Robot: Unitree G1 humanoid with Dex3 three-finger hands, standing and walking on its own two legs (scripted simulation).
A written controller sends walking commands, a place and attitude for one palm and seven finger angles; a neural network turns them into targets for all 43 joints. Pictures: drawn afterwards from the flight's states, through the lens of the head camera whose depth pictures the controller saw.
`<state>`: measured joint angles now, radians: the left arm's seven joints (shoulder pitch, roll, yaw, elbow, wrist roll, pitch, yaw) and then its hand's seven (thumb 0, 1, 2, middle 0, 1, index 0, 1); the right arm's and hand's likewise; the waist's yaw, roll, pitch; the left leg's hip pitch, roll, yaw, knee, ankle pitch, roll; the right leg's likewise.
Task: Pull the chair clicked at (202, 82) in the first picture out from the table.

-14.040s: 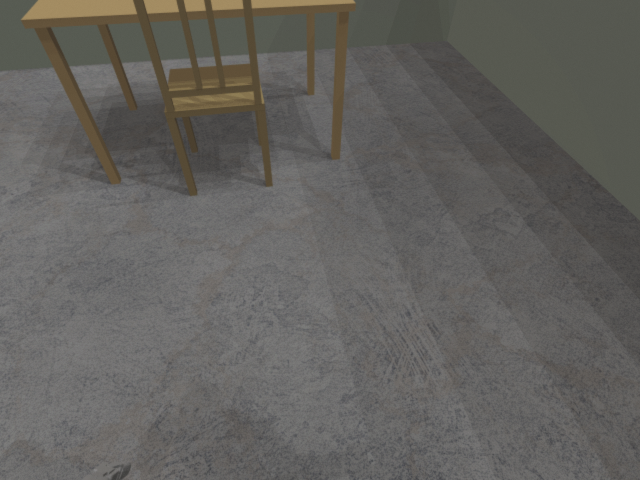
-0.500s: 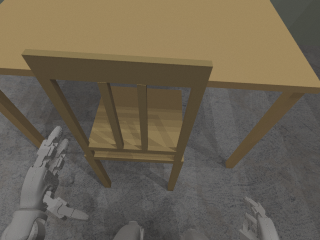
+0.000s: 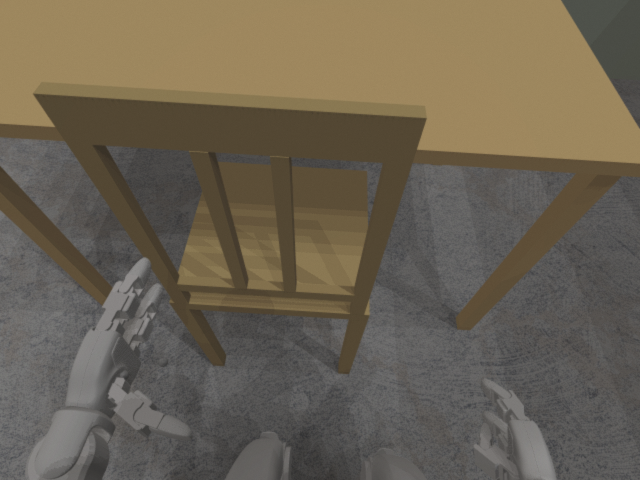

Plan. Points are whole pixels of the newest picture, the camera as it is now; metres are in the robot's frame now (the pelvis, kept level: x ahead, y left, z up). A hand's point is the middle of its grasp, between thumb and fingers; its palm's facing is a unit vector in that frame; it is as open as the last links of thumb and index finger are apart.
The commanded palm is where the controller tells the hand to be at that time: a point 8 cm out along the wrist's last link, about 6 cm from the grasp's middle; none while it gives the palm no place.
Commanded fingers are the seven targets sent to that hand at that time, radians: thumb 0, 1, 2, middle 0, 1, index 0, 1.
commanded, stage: aim the fingers beside a spindle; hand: left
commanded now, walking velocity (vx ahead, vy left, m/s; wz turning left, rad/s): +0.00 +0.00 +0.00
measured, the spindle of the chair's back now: (226, 231) +0.44 +0.16 +0.00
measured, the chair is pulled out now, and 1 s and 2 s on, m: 0.00 0.00 0.00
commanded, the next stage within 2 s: none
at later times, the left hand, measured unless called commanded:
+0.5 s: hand (207, 349) +0.26 +0.15 +0.03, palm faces -0.03 -1.00 -0.02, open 16.9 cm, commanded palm +0.24 +0.19 +0.02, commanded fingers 0.00 -0.50 0.30 -0.06 -0.08 -0.06 -0.08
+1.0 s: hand (265, 350) +0.28 +0.09 -0.01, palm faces -0.10 -0.99 +0.02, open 17.0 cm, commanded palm +0.27 +0.15 +0.00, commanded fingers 0.00 -0.50 0.30 -0.06 -0.08 -0.06 -0.08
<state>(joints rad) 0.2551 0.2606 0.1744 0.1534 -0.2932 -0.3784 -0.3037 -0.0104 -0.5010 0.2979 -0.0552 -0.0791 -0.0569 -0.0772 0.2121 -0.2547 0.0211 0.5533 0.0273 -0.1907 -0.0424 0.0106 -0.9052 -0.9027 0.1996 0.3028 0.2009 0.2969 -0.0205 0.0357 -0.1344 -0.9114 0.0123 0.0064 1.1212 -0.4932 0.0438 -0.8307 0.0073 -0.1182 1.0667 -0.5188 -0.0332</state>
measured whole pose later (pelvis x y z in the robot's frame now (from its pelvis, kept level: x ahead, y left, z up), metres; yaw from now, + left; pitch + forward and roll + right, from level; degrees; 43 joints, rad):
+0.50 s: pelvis +0.00 -0.01 -0.01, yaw +0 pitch +18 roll -2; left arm 0.24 0.19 0.07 0.08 -0.22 -0.47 -0.15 -0.01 -0.50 0.30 -0.06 -0.08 -0.06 -0.08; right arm 0.21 -0.24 0.01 0.54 0.01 -0.15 -0.02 0.01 -0.91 -0.90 0.20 0.30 0.20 0.30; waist -0.02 0.03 -0.15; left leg -0.99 0.02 0.02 1.19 -0.52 0.03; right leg -0.92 0.01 -0.11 1.16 -0.56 -0.05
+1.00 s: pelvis +0.00 -0.02 -0.03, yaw -1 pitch +20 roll -1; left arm 0.15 0.13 -0.07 0.17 -0.14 -0.42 -0.06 -0.01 -0.50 0.30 -0.06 -0.08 -0.06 -0.08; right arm 0.20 -0.24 0.00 0.51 0.00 -0.08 0.00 0.01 -0.91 -0.90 0.20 0.30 0.20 0.30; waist -0.03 0.04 -0.16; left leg -1.06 0.02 0.02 1.25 -0.54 0.02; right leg -1.01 0.01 -0.10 1.23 -0.59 -0.06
